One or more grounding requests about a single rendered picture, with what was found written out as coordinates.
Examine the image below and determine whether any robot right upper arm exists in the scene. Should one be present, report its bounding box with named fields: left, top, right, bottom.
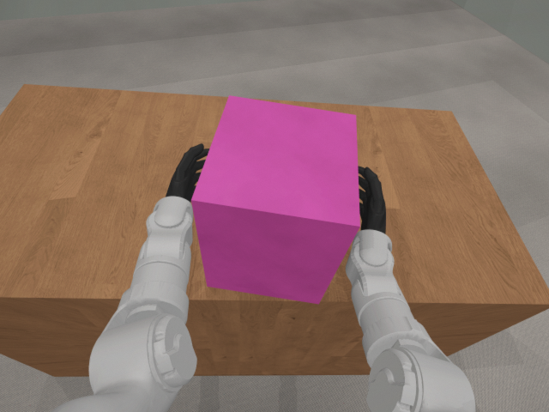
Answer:
left=366, top=347, right=475, bottom=412

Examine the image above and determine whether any robot left upper arm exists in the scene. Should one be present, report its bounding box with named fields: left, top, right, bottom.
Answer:
left=51, top=313, right=197, bottom=412

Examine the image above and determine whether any robot right hand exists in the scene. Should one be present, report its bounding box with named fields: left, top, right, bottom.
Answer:
left=358, top=166, right=386, bottom=233

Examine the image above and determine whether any carton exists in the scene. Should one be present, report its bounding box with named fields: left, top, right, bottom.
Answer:
left=191, top=95, right=360, bottom=304

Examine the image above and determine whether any robot left forearm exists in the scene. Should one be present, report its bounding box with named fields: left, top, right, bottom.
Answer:
left=89, top=196, right=193, bottom=391

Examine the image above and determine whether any pedestal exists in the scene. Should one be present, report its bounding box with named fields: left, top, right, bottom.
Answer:
left=0, top=84, right=549, bottom=377

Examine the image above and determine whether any robot left hand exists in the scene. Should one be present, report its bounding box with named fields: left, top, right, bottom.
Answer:
left=166, top=143, right=209, bottom=202

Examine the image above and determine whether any robot right forearm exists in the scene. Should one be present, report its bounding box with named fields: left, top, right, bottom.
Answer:
left=346, top=229, right=454, bottom=368

